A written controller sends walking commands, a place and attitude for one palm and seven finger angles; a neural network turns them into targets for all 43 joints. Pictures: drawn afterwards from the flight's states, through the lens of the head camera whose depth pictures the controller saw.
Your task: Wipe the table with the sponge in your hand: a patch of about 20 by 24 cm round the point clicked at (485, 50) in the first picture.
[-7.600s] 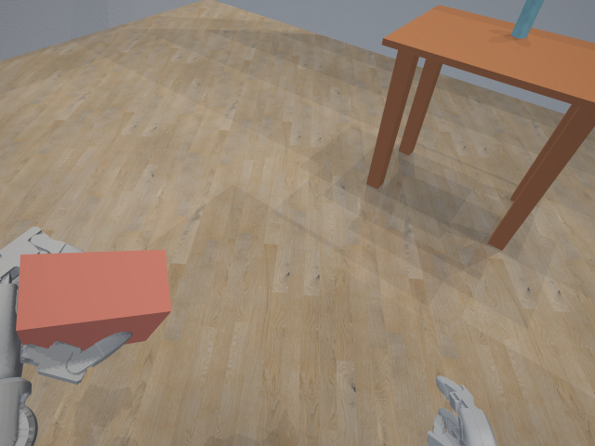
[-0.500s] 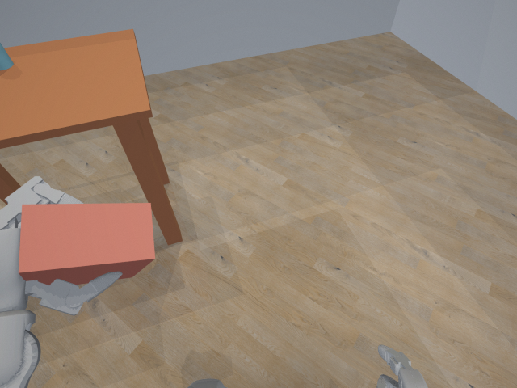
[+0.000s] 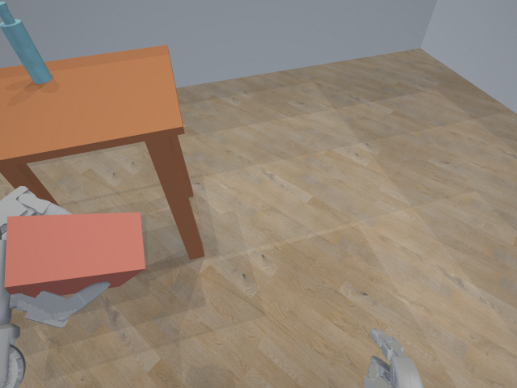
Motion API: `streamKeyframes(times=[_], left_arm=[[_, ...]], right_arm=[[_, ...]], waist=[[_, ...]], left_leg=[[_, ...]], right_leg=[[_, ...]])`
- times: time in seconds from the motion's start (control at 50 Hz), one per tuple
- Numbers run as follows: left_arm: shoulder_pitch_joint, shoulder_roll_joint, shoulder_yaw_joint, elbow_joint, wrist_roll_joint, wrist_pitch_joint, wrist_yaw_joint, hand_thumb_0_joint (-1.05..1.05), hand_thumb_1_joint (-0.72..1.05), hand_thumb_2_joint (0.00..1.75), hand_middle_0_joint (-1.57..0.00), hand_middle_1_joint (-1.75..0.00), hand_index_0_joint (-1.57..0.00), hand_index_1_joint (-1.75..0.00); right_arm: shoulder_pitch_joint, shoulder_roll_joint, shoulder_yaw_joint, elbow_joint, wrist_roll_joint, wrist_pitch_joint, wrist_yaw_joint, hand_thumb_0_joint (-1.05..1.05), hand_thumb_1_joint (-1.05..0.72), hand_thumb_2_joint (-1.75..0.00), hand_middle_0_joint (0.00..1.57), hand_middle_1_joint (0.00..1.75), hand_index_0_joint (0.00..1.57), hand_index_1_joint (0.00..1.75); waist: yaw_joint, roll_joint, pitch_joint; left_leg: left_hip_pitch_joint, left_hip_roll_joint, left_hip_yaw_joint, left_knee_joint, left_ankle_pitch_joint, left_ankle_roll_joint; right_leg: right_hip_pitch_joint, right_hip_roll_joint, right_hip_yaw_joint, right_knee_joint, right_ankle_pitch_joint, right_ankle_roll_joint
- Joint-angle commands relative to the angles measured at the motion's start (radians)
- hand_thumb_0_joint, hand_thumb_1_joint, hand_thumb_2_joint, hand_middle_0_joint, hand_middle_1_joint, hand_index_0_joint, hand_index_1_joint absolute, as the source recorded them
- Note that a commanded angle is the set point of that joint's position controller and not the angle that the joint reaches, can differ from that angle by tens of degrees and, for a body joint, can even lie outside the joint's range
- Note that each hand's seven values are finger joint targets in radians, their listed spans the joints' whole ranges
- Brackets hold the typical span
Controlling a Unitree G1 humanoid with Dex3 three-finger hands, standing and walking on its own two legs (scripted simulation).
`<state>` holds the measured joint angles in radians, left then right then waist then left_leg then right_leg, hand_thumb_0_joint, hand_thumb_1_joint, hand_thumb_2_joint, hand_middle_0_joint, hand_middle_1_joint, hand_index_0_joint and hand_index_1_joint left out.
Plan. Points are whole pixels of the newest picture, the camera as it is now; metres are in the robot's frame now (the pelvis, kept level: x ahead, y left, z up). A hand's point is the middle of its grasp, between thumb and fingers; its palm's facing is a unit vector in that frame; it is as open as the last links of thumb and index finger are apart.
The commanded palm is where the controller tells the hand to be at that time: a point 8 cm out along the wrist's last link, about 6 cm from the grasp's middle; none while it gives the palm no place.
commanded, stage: take the last steps up to it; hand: left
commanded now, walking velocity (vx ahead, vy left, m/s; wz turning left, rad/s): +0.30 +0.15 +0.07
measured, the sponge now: (93, 257) +0.22 +0.21 +0.17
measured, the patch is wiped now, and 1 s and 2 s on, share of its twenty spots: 0.00 0.00 0.00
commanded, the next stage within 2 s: come to a stop and stand still in 1.06 s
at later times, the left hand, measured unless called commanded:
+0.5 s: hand (38, 173) +0.33 +0.32 +0.19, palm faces +0.37 -0.79 -0.48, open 10.1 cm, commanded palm +0.27 +0.36 +0.19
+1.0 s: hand (42, 135) +0.42 +0.37 +0.18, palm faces +0.36 -0.81 -0.46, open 10.0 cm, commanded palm +0.36 +0.43 +0.19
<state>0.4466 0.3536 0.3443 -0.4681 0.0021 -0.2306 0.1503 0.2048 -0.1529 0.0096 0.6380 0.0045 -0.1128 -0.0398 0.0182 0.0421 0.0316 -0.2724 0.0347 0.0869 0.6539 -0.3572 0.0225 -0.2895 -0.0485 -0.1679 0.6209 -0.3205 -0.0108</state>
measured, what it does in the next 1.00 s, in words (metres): walks ahead: left foot, then right foot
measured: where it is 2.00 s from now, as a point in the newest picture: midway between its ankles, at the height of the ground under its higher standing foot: outside the picture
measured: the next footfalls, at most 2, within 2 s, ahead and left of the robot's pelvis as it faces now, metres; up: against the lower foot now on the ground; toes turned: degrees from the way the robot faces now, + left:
left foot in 0.32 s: +0.15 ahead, +0.20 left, +0.00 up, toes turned +11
right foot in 0.66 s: +0.22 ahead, +0.00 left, +0.00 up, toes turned -11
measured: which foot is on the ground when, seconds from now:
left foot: down 0.00-0.00, up 0.02-0.30, down 0.32-0.66, up 0.68-1.00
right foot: down 0.00-0.34, up 0.36-0.64, down 0.66-1.00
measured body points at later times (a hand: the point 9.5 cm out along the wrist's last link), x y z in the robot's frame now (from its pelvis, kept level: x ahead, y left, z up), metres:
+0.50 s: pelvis +0.10 +0.08 +0.01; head +0.16 +0.09 +0.46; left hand +0.31 +0.36 +0.21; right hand +0.28 -0.14 -0.08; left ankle +0.11 +0.19 -0.72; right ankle +0.07 -0.03 -0.66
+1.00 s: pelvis +0.21 +0.14 +0.01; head +0.26 +0.16 +0.46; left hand +0.39 +0.41 +0.21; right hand +0.38 -0.12 -0.07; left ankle +0.27 +0.29 -0.71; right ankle +0.18 +0.01 -0.72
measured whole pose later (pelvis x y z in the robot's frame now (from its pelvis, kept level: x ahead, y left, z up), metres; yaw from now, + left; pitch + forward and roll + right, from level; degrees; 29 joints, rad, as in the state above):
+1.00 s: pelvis +0.21 +0.14 +0.01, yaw +1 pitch +1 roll +1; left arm 0.53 0.38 0.36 -0.63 0.00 -0.25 0.16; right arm 0.17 -0.26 -0.06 0.60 -0.01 -0.05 -0.04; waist 0.00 -0.05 0.12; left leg -0.39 0.08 0.13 0.60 -0.24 -0.02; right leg -0.23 -0.15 -0.16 0.56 -0.33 0.04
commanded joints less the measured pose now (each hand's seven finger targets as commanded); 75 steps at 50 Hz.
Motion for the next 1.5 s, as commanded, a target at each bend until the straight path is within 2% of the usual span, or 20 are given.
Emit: streamKeyframes(times=[0.0, 0.1, 0.26, 0.28, 0.32, 0.38, 0.58, 0.62, 0.64, 0.66, 0.72, 0.8, 0.96, 0.98, 1.02, 1.08, 1.14, 1.26, 1.38, 1.48], left_arm=[[-0.126, 0.218, 0.142, -0.174, -0.030, -0.052, 0.013, 0.00, 0.10, 1.30, -1.20, -1.60, -1.20, -1.60], [-0.021, 0.187, 0.151, -0.158, -0.027, -0.089, -0.003, 0.00, 0.10, 1.30, -1.20, -1.60, -1.20, -1.60], [-0.026, 0.195, 0.151, -0.348, -0.015, -0.078, 0.041, 0.00, 0.10, 1.30, -1.20, -1.60, -1.20, -1.60], [-0.017, 0.186, 0.140, -0.359, -0.018, -0.079, 0.040, 0.00, 0.10, 1.30, -1.20, -1.60, -1.20, -1.60], [-0.031, 0.187, 0.143, -0.424, -0.013, -0.101, 0.043, 0.00, 0.10, 1.30, -1.20, -1.60, -1.20, -1.60], [0.017, 0.243, 0.203, -0.309, -0.025, -0.085, 0.032, 0.00, 0.10, 1.30, -1.20, -1.60, -1.20, -1.60], [0.098, 0.190, 0.172, -0.237, -0.040, -0.042, 0.014, 0.00, 0.10, 1.30, -1.20, -1.60, -1.20, -1.60], [0.046, 0.208, 0.172, -0.189, -0.024, -0.033, 0.009, 0.00, 0.10, 1.30, -1.20, -1.60, -1.20, -1.60], [0.027, 0.228, 0.191, -0.158, -0.023, -0.033, 0.008, 0.00, 0.10, 1.30, -1.20, -1.60, -1.20, -1.60], [-0.004, 0.244, 0.222, -0.140, -0.038, -0.038, 0.013, 0.00, 0.10, 1.30, -1.20, -1.60, -1.20, -1.60], [-0.011, 0.210, 0.183, -0.143, -0.035, -0.064, -0.003, 0.00, 0.10, 1.30, -1.20, -1.60, -1.20, -1.60], [-0.037, 0.200, 0.138, -0.257, -0.017, -0.096, 0.005, 0.00, 0.10, 1.30, -1.20, -1.60, -1.20, -1.60], [0.026, 0.214, 0.194, -0.352, -0.021, -0.079, 0.047, 0.00, 0.10, 1.30, -1.20, -1.60, -1.20, -1.60], [0.048, 0.202, 0.187, -0.326, -0.026, -0.079, 0.046, 0.00, 0.10, 1.30, -1.20, -1.60, -1.20, -1.60], [0.003, 0.185, 0.165, -0.356, -0.026, -0.099, 0.042, 0.00, 0.10, 1.30, -1.20, -1.60, -1.20, -1.60], [-0.041, 0.240, 0.196, -0.296, -0.021, -0.105, 0.030, 0.00, 0.10, 1.30, -1.20, -1.60, -1.20, -1.60], [0.021, 0.173, 0.133, -0.353, -0.031, -0.091, 0.012, 0.00, 0.10, 1.30, -1.20, -1.60, -1.20, -1.60], [0.063, 0.201, 0.145, -0.347, -0.056, -0.027, 0.012, 0.00, 0.10, 1.30, -1.20, -1.60, -1.20, -1.60], [-0.007, 0.194, 0.145, -0.292, -0.047, -0.001, 0.015, 0.00, 0.10, 1.30, -1.20, -1.60, -1.20, -1.60], [-0.021, 0.167, 0.104, -0.221, -0.058, 0.016, 0.013, 0.00, 0.10, 1.30, -1.20, -1.60, -1.20, -1.60]], right_arm=[[-0.112, -0.158, -0.070, -0.138, 0.001, -0.012, 0.003, 0.00, -0.90, -0.90, 0.20, 0.30, 0.20, 0.30], [-0.121, -0.121, -0.043, -0.135, -0.001, 0.036, 0.004, 0.00, -0.90, -0.90, 0.20, 0.30, 0.20, 0.30], [-0.081, -0.126, -0.074, -0.183, -0.010, -0.002, -0.013, 0.00, -0.90, -0.90, 0.20, 0.30, 0.20, 0.30], [-0.062, -0.144, -0.088, -0.186, -0.002, -0.005, -0.021, 0.00, -0.90, -0.90, 0.20, 0.30, 0.20, 0.30], [-0.054, -0.178, -0.106, -0.196, 0.004, -0.012, -0.015, 0.00, -0.90, -0.90, 0.20, 0.30, 0.20, 0.30], [-0.065, -0.166, -0.105, -0.162, 0.013, -0.020, -0.007, 0.00, -0.90, -0.90, 0.20, 0.30, 0.20, 0.30], [-0.064, -0.155, -0.069, -0.148, 0.014, -0.028, -0.014, 0.00, -0.90, -0.90, 0.20, 0.30, 0.20, 0.30], [-0.065, -0.141, -0.069, -0.142, 0.015, -0.006, -0.018, 0.00, -0.90, -0.90, 0.20, 0.30, 0.20, 0.30], [-0.094, -0.132, -0.068, -0.166, 0.008, -0.002, -0.013, 0.00, -0.90, -0.90, 0.20, 0.30, 0.20, 0.30], [-0.111, -0.139, -0.062, -0.160, 0.001, 0.003, -0.008, 0.00, -0.90, -0.90, 0.20, 0.30, 0.20, 0.30], [-0.105, -0.142, -0.063, -0.124, 0.002, 0.022, 0.004, 0.00, -0.90, -0.90, 0.20, 0.30, 0.20, 0.30], [-0.123, -0.136, -0.049, -0.136, -0.006, 0.032, 0.006, 0.00, -0.90, -0.90, 0.20, 0.30, 0.20, 0.30], [-0.065, -0.131, -0.082, -0.184, -0.011, 0.017, -0.014, 0.00, -0.90, -0.90, 0.20, 0.30, 0.20, 0.30], [-0.042, -0.148, -0.094, -0.184, -0.001, 0.017, -0.023, 0.00, -0.90, -0.90, 0.20, 0.30, 0.20, 0.30], [-0.046, -0.180, -0.107, -0.205, 0.010, 0.011, -0.020, 0.00, -0.90, -0.90, 0.20, 0.30, 0.20, 0.30], [-0.058, -0.166, -0.099, -0.171, 0.006, -0.011, -0.013, 0.00, -0.90, -0.90, 0.20, 0.30, 0.20, 0.30], [-0.052, -0.160, -0.088, -0.167, 0.017, -0.026, 0.009, 0.00, -0.90, -0.90, 0.20, 0.30, 0.20, 0.30], [-0.041, -0.146, -0.039, -0.184, -0.010, -0.021, 0.001, 0.00, -0.90, -0.90, 0.20, 0.30, 0.20, 0.30], [-0.049, -0.145, -0.024, -0.179, -0.011, -0.006, -0.006, 0.00, -0.90, -0.90, 0.20, 0.30, 0.20, 0.30], [-0.050, -0.132, -0.028, -0.188, 0.011, -0.005, -0.004, 0.00, -0.90, -0.90, 0.20, 0.30, 0.20, 0.30]], waist=[[-0.009, -0.275, -0.038], [-0.017, -0.173, -0.035], [-0.011, -0.142, -0.187], [-0.033, -0.040, -0.211], [-0.028, 0.327, -0.251], [-0.025, 0.172, -0.179], [-0.009, 0.095, -0.178], [-0.009, -0.162, -0.198], [-0.006, -0.361, -0.166], [-0.002, -0.320, -0.133], [-0.017, -0.158, -0.061], [-0.023, -0.174, -0.090], [-0.018, -0.130, -0.184], [-0.032, -0.037, -0.198], [-0.023, 0.325, -0.205], [-0.022, 0.215, -0.167], [-0.024, 0.201, -0.169], [-0.031, 0.112, -0.208], [-0.029, 0.133, -0.175], [-0.034, -0.192, -0.194]], left_leg=[[-0.455, 0.010, -0.117, 0.540, -0.114, -0.028], [-0.355, 0.082, -0.074, 0.376, 0.029, -0.046], [0.064, -0.039, 0.152, -0.211, 0.187, -0.030], [0.200, 0.001, 0.096, -0.244, 0.231, -0.012], [0.425, 0.332, -0.344, -0.275, 0.598, 0.166], [0.306, 0.353, -0.331, -0.296, 0.432, 0.232], [0.102, 0.213, -0.025, -0.156, 0.420, 0.090], [-0.116, 0.112, 0.056, 0.167, 0.211, 0.038], [-0.371, -0.017, 0.056, 0.410, -0.159, -0.013], [-0.427, 0.010, -0.080, 0.572, -0.190, -0.032], [-0.434, 0.068, -0.122, 0.640, -0.034, -0.055], [-0.294, 0.084, -0.048, 0.357, 0.044, -0.049], [0.049, -0.015, 0.122, -0.176, 0.203, -0.046], [0.151, 0.018, 0.076, -0.229, 0.226, -0.031], [0.295, 0.336, -0.342, -0.295, 0.573, 0.142], [0.198, 0.322, -0.297, -0.294, 0.470, 0.188], [0.173, 0.237, -0.159, -0.292, 0.507, 0.153], [0.224, 0.284, -0.147, -0.279, 0.769, 0.077], [0.111, 0.275, -0.093, -0.239, 0.574, 0.016], [-0.005, 0.039, -0.018, 0.004, 0.066, -0.064]], right_leg=[[0.241, -0.473, 0.697, -0.425, -0.097, -0.181], [0.146, -0.319, 0.256, -0.342, 0.237, -0.125], [0.217, -0.209, 0.117, -0.088, 0.444, -0.053], [0.136, -0.178, 0.082, 0.071, 0.413, -0.020], [-0.247, -0.016, 0.034, 0.507, -0.321, 0.039], [-0.368, -0.079, 0.123, 0.616, -0.271, 0.032], [0.067, 0.016, -0.046, -0.081, 0.038, 0.035], [0.292, -0.166, 0.196, -0.218, 0.181, -0.036], [0.380, -0.389, 0.600, -0.289, 0.335, -0.148], [0.333, -0.486, 0.672, -0.335, 0.317, -0.184], [0.207, -0.390, 0.452, -0.323, 0.262, -0.157], [0.134, -0.304, 0.157, -0.282, 0.452, -0.102], [0.168, -0.231, 0.104, -0.102, 0.402, -0.054], [0.115, -0.190, 0.077, 0.029, 0.326, -0.025], [-0.209, -0.008, 0.035, 0.445, -0.361, 0.040], [-0.289, -0.053, 0.108, 0.578, -0.273, 0.032], [-0.264, -0.040, 0.070, 0.468, -0.138, 0.045], [-0.103, 0.034, 0.051, 0.120, -0.062, 0.045], [0.098, 0.026, 0.080, -0.159, 0.099, 0.029], [0.125, -0.210, 0.366, -0.246, 0.561, -0.091]])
